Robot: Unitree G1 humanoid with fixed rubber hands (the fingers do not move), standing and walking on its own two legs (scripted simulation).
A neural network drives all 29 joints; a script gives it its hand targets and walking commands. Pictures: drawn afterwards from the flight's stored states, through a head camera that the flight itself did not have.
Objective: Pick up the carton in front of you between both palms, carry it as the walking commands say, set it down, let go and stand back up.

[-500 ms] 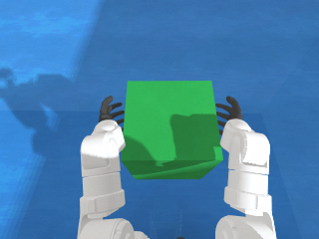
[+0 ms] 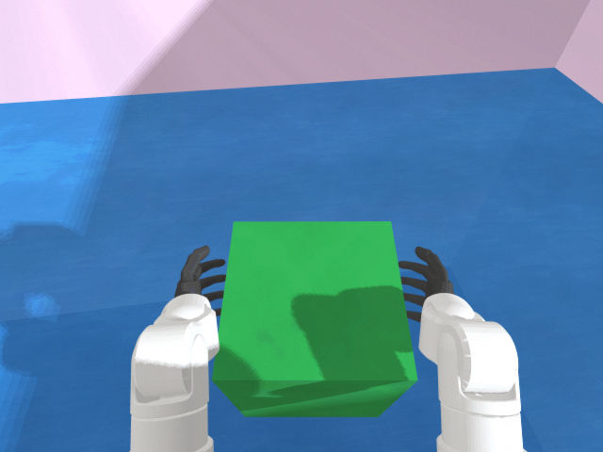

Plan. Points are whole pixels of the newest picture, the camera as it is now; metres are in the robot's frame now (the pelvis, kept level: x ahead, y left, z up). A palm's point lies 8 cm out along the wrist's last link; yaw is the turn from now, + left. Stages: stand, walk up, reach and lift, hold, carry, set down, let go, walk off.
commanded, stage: carry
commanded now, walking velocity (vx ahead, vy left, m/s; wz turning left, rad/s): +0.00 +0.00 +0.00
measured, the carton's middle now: (311, 327) +0.30 +0.00 -0.02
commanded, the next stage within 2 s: none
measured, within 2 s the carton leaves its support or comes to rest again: neither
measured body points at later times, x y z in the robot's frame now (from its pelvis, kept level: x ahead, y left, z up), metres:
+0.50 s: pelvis +0.20 -0.02 -0.01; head +0.20 -0.02 +0.44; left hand +0.48 +0.14 +0.08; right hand +0.50 -0.15 +0.08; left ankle +0.05 +0.08 -0.74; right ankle +0.22 -0.12 -0.75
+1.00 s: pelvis +0.20 +0.02 -0.01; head +0.20 +0.04 +0.44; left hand +0.50 +0.20 +0.02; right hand +0.51 -0.10 +0.02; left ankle +0.05 +0.08 -0.74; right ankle +0.23 -0.11 -0.74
